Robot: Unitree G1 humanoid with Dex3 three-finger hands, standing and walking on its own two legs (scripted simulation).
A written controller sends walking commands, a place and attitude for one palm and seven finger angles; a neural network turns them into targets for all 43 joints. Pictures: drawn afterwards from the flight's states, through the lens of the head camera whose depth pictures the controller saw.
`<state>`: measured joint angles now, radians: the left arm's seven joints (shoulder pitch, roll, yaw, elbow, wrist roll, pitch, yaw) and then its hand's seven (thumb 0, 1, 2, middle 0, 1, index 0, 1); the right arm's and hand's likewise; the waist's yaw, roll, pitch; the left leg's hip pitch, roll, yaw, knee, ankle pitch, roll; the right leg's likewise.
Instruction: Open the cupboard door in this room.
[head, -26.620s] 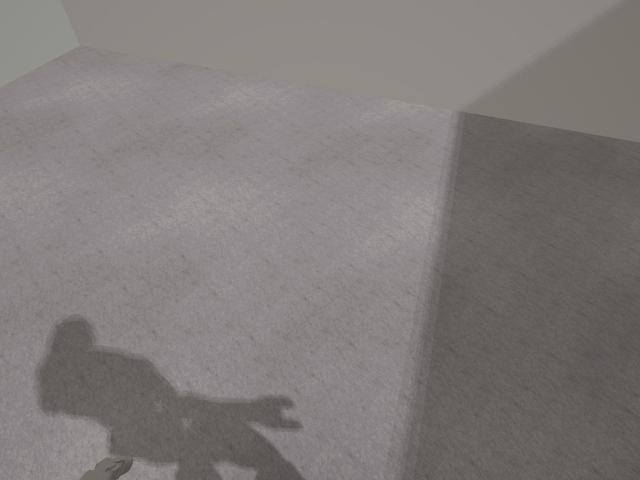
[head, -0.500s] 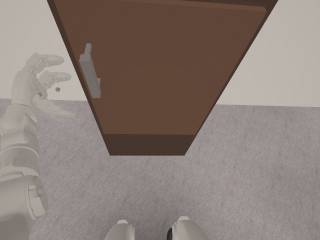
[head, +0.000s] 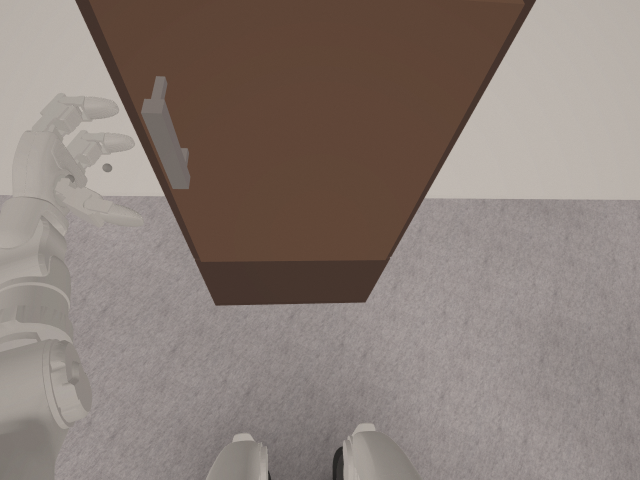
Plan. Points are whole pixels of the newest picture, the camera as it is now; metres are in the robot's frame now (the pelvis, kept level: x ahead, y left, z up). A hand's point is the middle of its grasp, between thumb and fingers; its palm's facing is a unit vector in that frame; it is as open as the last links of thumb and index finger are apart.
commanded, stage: slide the fingers in behind the handle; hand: left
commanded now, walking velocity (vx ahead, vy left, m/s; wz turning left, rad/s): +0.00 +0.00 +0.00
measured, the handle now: (171, 136) +0.52 +0.17 +0.07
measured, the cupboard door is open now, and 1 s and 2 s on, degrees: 0 0 0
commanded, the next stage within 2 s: close the thumb around the handle in 1.52 s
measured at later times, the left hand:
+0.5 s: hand (138, 174) +0.46 +0.20 +0.07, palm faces -0.02 -1.00 +0.01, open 13.9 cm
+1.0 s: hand (179, 166) +0.47 +0.16 +0.08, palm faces -0.03 -1.00 -0.02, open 13.9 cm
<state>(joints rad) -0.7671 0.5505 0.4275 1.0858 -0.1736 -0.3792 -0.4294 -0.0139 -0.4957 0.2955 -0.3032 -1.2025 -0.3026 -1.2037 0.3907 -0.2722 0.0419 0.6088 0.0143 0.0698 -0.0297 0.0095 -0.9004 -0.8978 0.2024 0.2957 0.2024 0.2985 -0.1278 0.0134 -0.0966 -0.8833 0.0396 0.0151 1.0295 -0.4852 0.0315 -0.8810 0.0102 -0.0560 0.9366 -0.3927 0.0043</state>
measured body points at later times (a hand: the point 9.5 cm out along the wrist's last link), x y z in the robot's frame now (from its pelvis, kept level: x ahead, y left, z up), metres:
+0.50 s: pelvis +0.00 +0.00 +0.00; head +0.10 +0.02 +0.44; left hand +0.45 +0.26 +0.08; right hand +0.05 -0.27 -0.11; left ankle +0.00 +0.09 -0.67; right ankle +0.03 -0.13 -0.67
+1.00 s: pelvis +0.00 -0.01 +0.00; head +0.10 +0.00 +0.44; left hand +0.46 +0.21 +0.08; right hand +0.03 -0.27 -0.12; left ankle +0.00 +0.09 -0.67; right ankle +0.03 -0.13 -0.67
